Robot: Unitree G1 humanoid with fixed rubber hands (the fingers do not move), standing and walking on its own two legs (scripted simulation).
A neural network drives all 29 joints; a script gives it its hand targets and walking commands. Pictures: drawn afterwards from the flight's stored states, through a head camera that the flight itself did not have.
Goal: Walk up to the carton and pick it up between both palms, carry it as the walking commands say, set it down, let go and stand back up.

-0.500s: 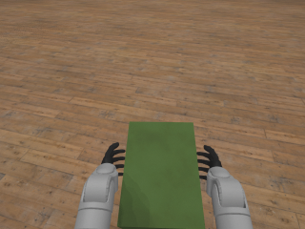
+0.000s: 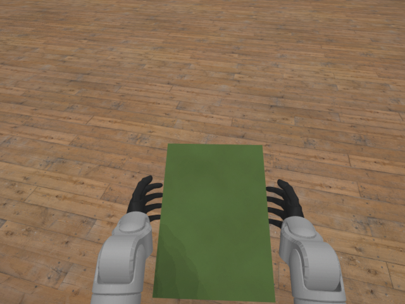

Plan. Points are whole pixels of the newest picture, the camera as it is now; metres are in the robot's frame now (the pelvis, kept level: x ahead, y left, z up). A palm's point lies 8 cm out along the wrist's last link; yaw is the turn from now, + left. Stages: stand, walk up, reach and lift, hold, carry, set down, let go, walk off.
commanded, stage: carry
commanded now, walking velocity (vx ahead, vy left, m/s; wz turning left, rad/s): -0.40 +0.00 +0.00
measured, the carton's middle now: (213, 222) +0.33 +0.00 -0.01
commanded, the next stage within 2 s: none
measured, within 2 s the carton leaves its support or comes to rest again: neither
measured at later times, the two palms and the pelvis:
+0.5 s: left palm out of the picture +0.09 +0.11 +0.08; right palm out of the picture +0.11 -0.16 +0.07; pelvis -0.18 -0.04 -0.03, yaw +2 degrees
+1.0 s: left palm out of the picture -0.17 +0.14 +0.08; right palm out of the picture -0.14 -0.14 +0.09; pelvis -0.43 -0.03 +0.01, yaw +3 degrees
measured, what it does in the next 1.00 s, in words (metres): walks backwards: right foot, then left foot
